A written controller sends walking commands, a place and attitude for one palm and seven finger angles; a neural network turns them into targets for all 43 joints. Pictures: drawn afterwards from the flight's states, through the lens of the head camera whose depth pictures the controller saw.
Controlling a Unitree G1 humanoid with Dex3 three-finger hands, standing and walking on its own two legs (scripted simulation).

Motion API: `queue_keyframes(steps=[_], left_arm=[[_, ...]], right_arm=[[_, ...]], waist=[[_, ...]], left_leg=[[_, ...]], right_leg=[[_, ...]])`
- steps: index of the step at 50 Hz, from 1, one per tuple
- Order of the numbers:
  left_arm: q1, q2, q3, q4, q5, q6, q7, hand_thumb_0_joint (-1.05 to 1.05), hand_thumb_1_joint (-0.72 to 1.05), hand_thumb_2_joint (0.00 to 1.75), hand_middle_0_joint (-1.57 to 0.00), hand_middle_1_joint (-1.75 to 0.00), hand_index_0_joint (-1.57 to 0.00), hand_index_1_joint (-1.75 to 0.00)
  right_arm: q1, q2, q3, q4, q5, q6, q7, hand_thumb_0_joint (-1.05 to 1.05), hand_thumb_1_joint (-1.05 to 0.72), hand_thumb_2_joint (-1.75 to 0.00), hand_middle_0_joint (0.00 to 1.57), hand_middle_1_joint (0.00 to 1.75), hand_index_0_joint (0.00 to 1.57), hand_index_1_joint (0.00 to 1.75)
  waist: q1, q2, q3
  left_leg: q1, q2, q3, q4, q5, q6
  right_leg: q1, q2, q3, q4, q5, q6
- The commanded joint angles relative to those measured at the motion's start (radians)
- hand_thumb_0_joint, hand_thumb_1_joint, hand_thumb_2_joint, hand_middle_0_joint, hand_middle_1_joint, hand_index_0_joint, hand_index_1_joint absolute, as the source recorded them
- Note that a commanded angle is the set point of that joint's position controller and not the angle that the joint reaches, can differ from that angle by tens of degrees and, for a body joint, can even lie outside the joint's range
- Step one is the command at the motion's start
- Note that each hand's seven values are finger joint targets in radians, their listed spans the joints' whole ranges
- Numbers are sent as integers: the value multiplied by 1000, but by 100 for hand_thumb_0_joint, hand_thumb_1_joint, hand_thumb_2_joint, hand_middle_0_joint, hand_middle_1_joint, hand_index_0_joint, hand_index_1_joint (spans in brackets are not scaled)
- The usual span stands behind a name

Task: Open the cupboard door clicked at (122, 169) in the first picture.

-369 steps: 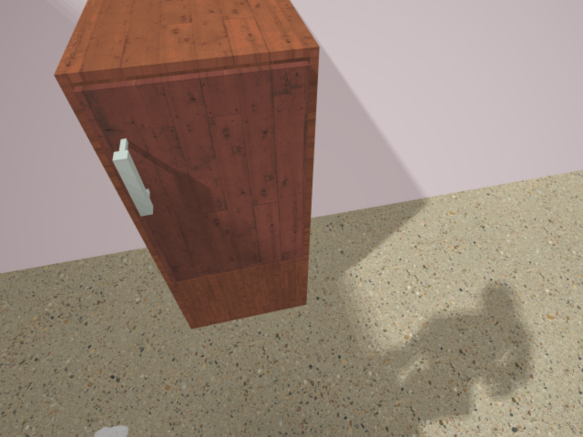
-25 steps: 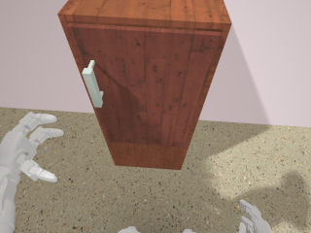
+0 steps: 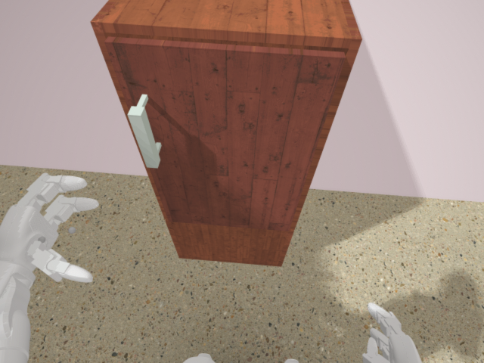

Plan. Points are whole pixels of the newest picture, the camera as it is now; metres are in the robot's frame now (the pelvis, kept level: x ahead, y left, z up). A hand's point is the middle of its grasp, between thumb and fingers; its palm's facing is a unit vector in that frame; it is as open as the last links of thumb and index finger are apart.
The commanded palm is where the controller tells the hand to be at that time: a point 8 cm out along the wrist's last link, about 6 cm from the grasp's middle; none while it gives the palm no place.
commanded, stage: move the hooked fingers beside the handle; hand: left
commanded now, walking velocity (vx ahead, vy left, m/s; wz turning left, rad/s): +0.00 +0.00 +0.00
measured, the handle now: (148, 132) +0.52 +0.23 +0.05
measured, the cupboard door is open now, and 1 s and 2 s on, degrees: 0 0 0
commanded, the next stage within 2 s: none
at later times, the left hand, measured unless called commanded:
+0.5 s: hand (84, 197) +0.35 +0.28 +0.07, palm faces +0.02 -1.00 -0.02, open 14.0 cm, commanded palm +0.33 +0.33 +0.07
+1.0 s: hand (95, 170) +0.41 +0.29 +0.06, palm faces -0.02 -1.00 -0.01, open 14.0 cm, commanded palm +0.39 +0.33 +0.06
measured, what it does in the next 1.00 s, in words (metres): stands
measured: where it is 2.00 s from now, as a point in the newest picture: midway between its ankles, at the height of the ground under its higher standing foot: outside the picture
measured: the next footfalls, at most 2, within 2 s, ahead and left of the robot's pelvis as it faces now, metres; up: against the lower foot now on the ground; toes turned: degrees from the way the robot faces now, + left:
none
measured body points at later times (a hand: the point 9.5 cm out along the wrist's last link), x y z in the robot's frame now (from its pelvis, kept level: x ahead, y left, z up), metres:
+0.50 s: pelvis +0.00 +0.00 +0.00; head +0.07 +0.01 +0.44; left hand +0.34 +0.34 +0.07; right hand +0.11 -0.27 -0.10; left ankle +0.00 +0.10 -0.69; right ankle +0.01 -0.11 -0.69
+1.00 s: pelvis +0.00 +0.02 -0.01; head +0.09 +0.04 +0.43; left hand +0.41 +0.34 +0.07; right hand +0.07 -0.25 -0.11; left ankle +0.00 +0.10 -0.69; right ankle +0.01 -0.11 -0.69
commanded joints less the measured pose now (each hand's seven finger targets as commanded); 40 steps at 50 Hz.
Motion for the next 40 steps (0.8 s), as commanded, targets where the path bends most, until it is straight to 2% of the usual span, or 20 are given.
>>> queue_keyframes(steps=[1,6,8,11,12,14,17,20,22,23,24,25,27,28,29,30,32,33,37,40], left_arm=[[-284,265,58,-197,-11,-64,-2,0,-50,30,-30,-120,-30,-120],[-422,304,71,-147,-1,-92,7,0,-50,30,-30,-120,-30,-120],[-437,320,83,-110,6,-95,6,0,-50,30,-30,-120,-30,-120],[-426,353,108,-28,16,-82,1,0,-50,30,-30,-120,-30,-120],[-423,337,95,-9,19,-76,-6,0,-50,30,-30,-120,-30,-120],[-429,369,113,7,22,-69,-14,0,-50,30,-30,-120,-30,-120],[-423,377,125,23,19,-69,-21,0,-50,30,-30,-120,-30,-120],[-448,377,130,61,13,-78,-20,0,-50,30,-30,-120,-30,-120],[-474,408,156,68,14,-96,-23,0,-50,30,-30,-120,-30,-120],[-471,384,138,72,12,-100,-27,0,-50,30,-30,-120,-30,-120],[-476,403,153,80,15,-104,-27,0,-50,30,-30,-120,-30,-120],[-499,388,129,85,21,-108,-32,0,-50,30,-30,-120,-30,-120],[-571,410,127,115,32,-111,-39,0,-50,30,-30,-120,-30,-120],[-616,388,96,135,36,-112,-44,0,-50,30,-30,-120,-30,-120],[-643,404,107,152,38,-115,-45,0,-50,30,-30,-120,-30,-120],[-668,426,113,139,45,-123,-46,0,-50,30,-30,-120,-30,-120],[-694,445,119,131,50,-133,-50,0,-50,30,-30,-120,-30,-120],[-696,417,98,144,50,-133,-51,0,-50,30,-30,-120,-30,-120],[-771,448,110,243,65,-122,-42,0,-50,30,-30,-120,-30,-120],[-766,465,118,285,82,-113,-35,0,-50,30,-30,-120,-30,-120]], right_arm=[[4,-157,-71,-117,4,-46,-25,0,-90,-90,20,30,20,30],[12,-157,-66,-93,3,-40,-36,0,-90,-90,20,30,20,30],[11,-156,-65,-91,2,-37,-34,0,-90,-90,20,30,20,30],[27,-162,-67,-82,3,-24,-34,0,-90,-90,20,30,20,30],[28,-158,-65,-86,3,-20,-31,0,-90,-90,20,30,20,30],[29,-162,-66,-91,4,-11,-27,0,-90,-90,20,30,20,30],[42,-163,-69,-100,3,-2,-19,0,-90,-90,20,30,20,30],[54,-169,-73,-97,2,9,-16,0,-90,-90,20,30,20,30],[66,-172,-76,-93,1,16,-14,0,-90,-90,20,30,20,30],[65,-167,-77,-95,1,18,-12,0,-90,-90,20,30,20,30],[74,-173,-80,-92,1,22,-13,0,-90,-90,20,30,20,30],[73,-172,-78,-91,1,25,-13,0,-90,-90,20,30,20,30],[86,-177,-79,-76,2,32,-16,0,-90,-90,20,30,20,30],[88,-176,-77,-72,3,35,-17,0,-90,-90,20,30,20,30],[94,-180,-79,-66,2,37,-18,0,-90,-90,20,30,20,30],[95,-182,-80,-62,1,38,-20,0,-90,-90,20,30,20,30],[103,-181,-79,-62,-1,44,-19,0,-90,-90,20,30,20,30],[104,-178,-78,-63,-1,46,-17,0,-90,-90,20,30,20,30],[120,-185,-75,-49,-3,62,-17,0,-90,-90,20,30,20,30],[129,-188,-78,-55,-4,73,-12,0,-90,-90,20,30,20,30]], waist=[[-30,52,-225],[-38,69,-237],[-31,91,-265],[-26,42,-280],[-25,51,-290],[-17,86,-296],[-12,74,-304],[-29,22,-287],[-26,33,-301],[-25,59,-303],[-29,30,-313],[-33,65,-309],[-52,62,-299],[-66,61,-281],[-67,57,-289],[-62,100,-305],[-55,125,-354],[-58,124,-364],[-68,84,-339],[-58,106,-351]], left_leg=[[124,-3,-20,-128,289,-1],[121,-1,-28,-126,252,-3],[121,-2,-26,-129,245,-4],[93,-2,-19,-119,274,0],[91,-3,-12,-120,285,0],[82,-4,-10,-121,299,-3],[83,-1,-8,-116,343,-2],[55,0,-4,-108,314,2],[49,1,-3,-105,328,2],[56,-2,1,-105,326,1],[56,1,-2,-104,327,3],[58,0,-1,-104,322,2],[55,4,-3,-96,308,5],[51,4,-6,-96,277,6],[50,6,-9,-94,263,6],[68,6,-15,-94,277,5],[106,7,-20,-91,319,2],[117,7,-22,-90,330,1],[82,12,-26,-85,297,1],[86,13,-30,-86,323,-4]], right_leg=[[111,8,37,-97,227,-4],[98,7,44,-95,182,-6],[107,5,47,-92,174,-5],[141,2,54,-88,216,-4],[148,0,55,-87,236,-1],[151,-1,56,-82,254,-3],[163,5,53,-76,301,-5],[143,8,57,-80,286,2],[157,9,61,-73,301,0],[152,8,63,-73,301,0],[147,9,60,-71,299,2],[132,8,59,-69,289,0],[104,13,61,-66,271,0],[79,13,60,-72,239,1],[68,13,59,-70,218,1],[62,12,57,-65,219,-4],[70,15,55,-55,242,-9],[62,16,51,-52,246,-9],[31,19,45,-48,214,-7],[20,16,38,-39,225,-9]])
